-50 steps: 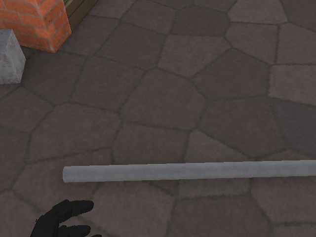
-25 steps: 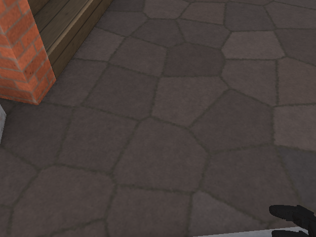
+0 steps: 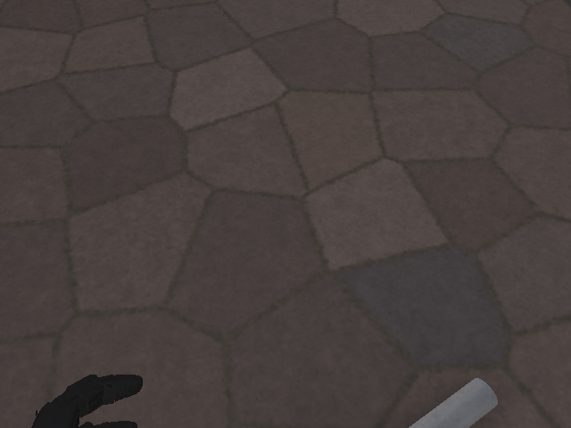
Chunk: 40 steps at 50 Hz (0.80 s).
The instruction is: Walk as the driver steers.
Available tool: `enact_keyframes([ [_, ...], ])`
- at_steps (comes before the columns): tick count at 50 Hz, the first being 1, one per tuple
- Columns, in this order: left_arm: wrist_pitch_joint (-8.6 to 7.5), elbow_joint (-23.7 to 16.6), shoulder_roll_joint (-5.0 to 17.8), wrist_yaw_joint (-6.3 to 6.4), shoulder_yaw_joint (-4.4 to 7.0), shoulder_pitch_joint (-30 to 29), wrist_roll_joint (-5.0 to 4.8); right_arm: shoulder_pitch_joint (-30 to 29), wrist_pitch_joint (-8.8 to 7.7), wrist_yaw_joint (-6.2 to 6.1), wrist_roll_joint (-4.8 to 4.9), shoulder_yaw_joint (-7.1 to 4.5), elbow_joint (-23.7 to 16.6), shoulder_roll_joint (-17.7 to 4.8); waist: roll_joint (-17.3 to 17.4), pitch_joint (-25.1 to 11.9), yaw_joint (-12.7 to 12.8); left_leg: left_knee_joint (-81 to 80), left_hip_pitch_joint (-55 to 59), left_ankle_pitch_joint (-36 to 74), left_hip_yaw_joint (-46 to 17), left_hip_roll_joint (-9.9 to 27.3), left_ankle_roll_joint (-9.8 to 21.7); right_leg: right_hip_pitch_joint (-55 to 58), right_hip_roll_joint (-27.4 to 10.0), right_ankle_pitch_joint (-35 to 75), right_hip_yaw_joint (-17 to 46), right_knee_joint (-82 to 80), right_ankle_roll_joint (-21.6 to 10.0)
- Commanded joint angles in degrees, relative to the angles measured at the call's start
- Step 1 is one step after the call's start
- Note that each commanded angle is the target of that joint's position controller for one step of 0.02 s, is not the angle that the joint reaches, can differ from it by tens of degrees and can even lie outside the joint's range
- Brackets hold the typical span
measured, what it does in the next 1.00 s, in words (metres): climbs: right foot, then left foot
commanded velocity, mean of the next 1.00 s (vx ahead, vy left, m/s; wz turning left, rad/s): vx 0.50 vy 0.00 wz -0.29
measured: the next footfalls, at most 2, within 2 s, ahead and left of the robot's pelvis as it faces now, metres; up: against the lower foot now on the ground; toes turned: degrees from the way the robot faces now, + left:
right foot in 0.02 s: +0.14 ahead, -0.11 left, +0.00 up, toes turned -3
left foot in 0.46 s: +0.43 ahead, +0.05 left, +0.00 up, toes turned -20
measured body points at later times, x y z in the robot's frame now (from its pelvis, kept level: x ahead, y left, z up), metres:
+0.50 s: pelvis +0.28 -0.02 +0.00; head +0.31 -0.04 +0.45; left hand +0.38 +0.25 -0.11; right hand +0.48 -0.31 -0.05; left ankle +0.40 +0.06 -0.73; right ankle +0.10 -0.10 -0.70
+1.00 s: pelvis +0.51 -0.11 +0.06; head +0.57 -0.11 +0.50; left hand +0.82 -0.01 -0.03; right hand +0.35 -0.34 -0.06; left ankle +0.52 -0.01 -0.65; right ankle +0.26 -0.17 -0.65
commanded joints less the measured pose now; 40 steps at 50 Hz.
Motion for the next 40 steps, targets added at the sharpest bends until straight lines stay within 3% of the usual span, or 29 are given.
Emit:
enact_keyframes([
  [1, 0.39, 1.1, 13.3, 1.59, 6.05, 20.6, -0.48, 0.1, -0.84, -0.14, -0.93, -1.24, -3.8, -9.0, 0.3, -14.2, 13.2, 36.4, -23.0, 37.1, -3.5, 5.1, 4.2, 43.2, -1.9, 10.4, 9.0, -8.8, -7.6],
  [2, -0.26, 0.1, 20.3, 1.79, 6.32, 19.0, -0.06, -0.4, -3.07, 0.34, -2.18, 1.29, -9.0, -2.1, -15.0, -20.3, 8.1, 57.8, -47.3, -6.9, -8.4, -6.6, 0.8, 57.8, -19.5, 10.7, 44.2, -15.1, -19.7],
  [3, -0.73, 0.4, 15.8, 1.82, 5.34, 23.5, 0.90, -7.1, -5.47, 0.87, -0.38, 0.30, -9.7, -6.6, -6.1, -24.0, 13.9, 62.7, -52.7, -4.3, -18.7, -4.9, 0.9, 56.9, -20.2, 11.2, 45.7, -18.7, -20.3],
  [4, -1.30, 1.7, 12.4, 1.90, 4.36, 22.2, 1.01, -9.4, -5.97, 0.96, 1.07, 0.39, -10.5, -6.4, -5.4, -16.9, 12.6, 60.9, -55.0, -1.2, -17.6, -2.5, 1.9, 51.2, -17.4, 12.9, 36.0, -17.3, -17.7],
  [5, -1.67, 1.5, 10.4, 1.92, 3.64, 18.0, 0.48, -9.3, -5.96, 0.58, -0.09, 0.65, -10.2, -5.7, -1.3, -11.0, 9.3, 56.0, -52.4, 2.2, -16.9, 0.0, 2.1, 41.4, -13.7, 14.9, 28.7, -17.3, -14.6],
  [6, -1.62, 1.0, 8.7, 2.17, 3.01, 14.2, 0.41, -10.0, -5.56, 0.31, -1.59, 0.34, -10.0, -6.0, -2.2, -8.0, 7.3, 53.1, -49.1, 3.7, -16.4, 0.9, 1.8, 33.8, -11.4, 15.9, 25.0, -18.5, -13.3],
  [8, -2.05, 0.0, 7.9, 2.66, 2.29, 10.4, 0.88, -9.0, -4.16, 0.84, -1.66, -0.20, -10.5, -6.5, -2.6, -3.8, 3.8, 47.8, -44.7, 6.9, -16.5, 1.4, 1.7, 23.7, -9.2, 15.9, 22.9, -22.8, -12.6],
  [9, -2.00, 0.6, 8.6, 2.98, 2.56, 10.1, 0.46, -9.9, -3.53, 0.79, -2.12, 0.34, -11.5, -4.6, -3.2, -2.7, 3.0, 44.4, -43.9, 6.6, -15.5, 0.9, 0.8, 20.1, -8.4, 16.6, 21.3, -23.6, -12.7],
  [10, -1.75, 1.2, 7.6, 3.31, 2.52, 12.4, -0.35, -10.8, -3.50, 0.78, -2.13, 0.20, -12.1, -4.6, 0.3, -1.4, 3.4, 47.0, -50.3, 6.5, -14.7, -0.7, 0.8, 27.4, -5.8, 19.6, 19.3, -21.7, -11.6],
  [11, -1.45, 3.0, 7.7, 3.78, 2.96, 18.0, -0.89, -17.5, -3.68, 0.52, -2.38, 1.73, -14.5, -1.0, -0.2, -1.3, 6.6, 39.5, -52.1, 4.5, -13.2, -2.3, 0.8, 31.2, -5.7, 23.8, 21.4, -21.0, -11.5],
  [12, -1.31, 4.1, 7.2, 4.31, 2.85, 20.6, -0.71, -21.6, -3.86, 0.59, -2.05, 2.33, -15.8, 0.5, 0.5, -1.6, 7.7, 31.6, -51.8, 3.9, -13.4, -3.5, 0.7, 33.1, -5.9, 23.4, 22.5, -20.5, -11.2],
  [13, -0.83, 4.4, 8.1, 4.59, 2.96, 19.6, -0.24, -22.5, -4.06, 1.34, -1.69, 3.11, -16.4, 2.0, -2.7, -2.9, 7.0, 25.3, -47.4, 2.6, -12.2, -4.8, 0.8, 31.1, -5.9, 23.1, 22.5, -20.1, -11.0],
  [14, -1.24, 3.6, 9.3, 4.41, 3.20, 19.1, 0.45, -20.8, -4.55, 1.97, -1.10, 2.36, -16.0, 0.0, -8.3, -6.2, 6.1, 27.3, -44.6, 3.5, -12.3, -6.0, 1.3, 31.5, -7.1, 26.0, 24.3, -18.4, -11.7],
  [15, -1.69, 3.5, 10.0, 4.48, 3.36, 19.7, 0.17, -19.9, -5.03, 2.38, -0.50, 1.59, -15.4, -2.9, -9.1, -8.4, 6.2, 26.4, -45.5, 8.3, -14.9, -5.6, 2.0, 34.4, -9.2, 25.7, 27.0, -17.3, -12.2],
  [16, -1.69, 3.4, 10.5, 4.61, 3.50, 19.1, -0.47, -21.8, -5.14, 2.56, -0.25, 1.38, -15.4, -4.0, -7.1, -6.8, 6.7, 19.6, -44.6, 12.4, -15.4, -6.0, 2.1, 32.5, -8.7, 23.6, 26.2, -17.6, -11.4],
  [17, -1.34, 3.8, 10.0, 4.85, 3.32, 19.0, -1.26, -25.4, -5.13, 2.61, -0.49, 1.66, -16.0, -2.8, -5.9, -4.4, 7.7, 11.0, -41.2, 16.9, -16.0, -6.9, 1.6, 29.4, -7.1, 21.2, 25.5, -18.1, -9.7],
  [19, -0.42, 5.0, 10.4, 4.99, 3.35, 20.1, -0.93, -26.6, -4.96, 2.67, -0.62, 1.45, -16.2, -2.1, -7.2, -4.4, 7.7, 6.0, -31.8, 20.2, -14.4, -9.8, 1.4, 25.4, -6.2, 22.1, 26.2, -17.0, -7.5],
  [22, -0.97, 4.4, 9.2, 4.95, 3.31, 17.6, -0.55, -18.1, -4.89, 2.24, -1.46, -0.39, -13.6, -5.2, -7.5, -7.7, 3.4, 1.2, -15.9, 26.6, -14.0, -9.2, 4.6, 21.7, -3.5, 29.1, 24.0, -8.4, -3.5],
  [23, -1.54, 3.7, 7.0, 4.72, 2.61, 16.3, -0.04, -11.6, -4.95, 1.88, -2.24, -1.09, -12.7, -6.6, -6.0, -12.1, 0.3, 2.7, -5.4, 27.8, -16.8, -4.8, 7.2, 17.3, -1.3, 27.2, 21.8, 0.6, -1.4],
  [24, -2.04, 2.3, 3.3, 4.73, 1.23, 16.8, 1.68, -1.7, -4.62, 1.30, -2.85, -1.81, -11.8, -9.9, 2.4, -19.8, -2.8, 4.2, 9.5, 29.1, -29.2, 6.4, 11.4, 7.7, 3.1, 6.3, 17.0, 17.6, 1.1],
  [25, -2.83, 3.2, 1.0, 4.22, 0.51, 28.4, -0.05, 0.8, -4.13, 2.03, -2.82, -2.42, -9.5, -12.6, 20.4, -23.9, 2.3, -2.3, 19.9, 20.2, -56.7, 18.5, 22.3, -8.5, 8.6, -22.8, 15.0, 34.5, 3.8],
  [26, -2.84, 5.1, 6.2, 4.06, 1.42, 27.3, -1.35, -1.0, -3.83, 1.92, -1.04, -1.81, -9.8, -8.0, 13.2, -16.3, 1.1, -5.4, 15.5, 4.6, -58.8, 17.6, 22.4, -16.1, 4.3, -19.4, 15.5, 41.5, 4.1],
  [27, -2.59, 4.0, 8.5, 3.92, 1.92, 19.3, -1.01, -3.1, -3.48, 1.69, -0.53, -1.05, -9.8, -4.7, 7.0, -8.2, -0.4, -6.2, 8.2, 1.9, -49.4, 14.6, 20.1, -18.1, 2.4, -14.1, 13.9, 43.2, 4.0],
  [28, -2.62, 2.6, 8.0, 4.11, 1.80, 14.6, -0.18, -5.7, -3.12, 1.89, -1.02, -0.49, -9.9, -4.2, 3.3, -3.8, 0.8, -7.6, 0.4, 5.8, -43.5, 11.9, 18.5, -16.9, 0.7, -10.5, 12.0, 42.3, 3.7],
  [29, -2.89, 1.9, 7.4, 4.01, 1.88, 12.7, 0.30, -8.1, -2.97, 2.06, -1.47, -0.04, -9.9, -3.0, 2.7, -0.5, 2.6, -8.3, -3.6, 13.7, -38.2, 9.3, 18.0, -16.3, 0.4, -7.4, 12.5, 41.1, 3.8],
  [30, -3.22, 1.5, 6.4, 3.69, 1.62, 12.1, 0.24, -8.2, -3.13, 2.15, -2.02, 0.18, -9.7, -2.6, 3.2, -0.4, 3.6, -8.9, -5.7, 21.3, -34.3, 7.0, 17.3, -13.9, -0.2, -5.6, 11.9, 39.2, 3.9],
  [32, -3.70, 0.7, 4.0, 3.54, 0.83, 10.0, 0.49, -4.6, -3.44, 2.33, -1.87, 0.14, -7.8, -1.6, 3.3, -2.2, 3.1, -7.3, 0.4, 34.9, -29.9, 4.4, 16.9, -14.6, 0.8, -6.4, 10.6, 33.7, 4.8],
  [37, -4.59, -5.8, -0.4, 3.31, -1.14, -8.1, 1.00, 16.8, -2.01, 0.89, -0.41, -0.50, 2.3, -2.4, 6.8, -6.4, -3.5, -0.5, 25.0, 53.6, -32.3, 4.0, 16.4, -25.8, 5.2, -14.5, 5.7, 20.9, 6.5],
  [40, -5.20, -7.5, -2.5, 1.67, -1.99, -14.5, -0.26, 15.3, 0.02, -0.38, 0.20, -0.22, 4.1, -2.8, 8.1, -6.7, -2.0, -0.8, 18.1, 55.4, -34.3, 2.6, 16.0, -12.8, 6.9, -22.4, 3.1, 0.8, 7.9],
])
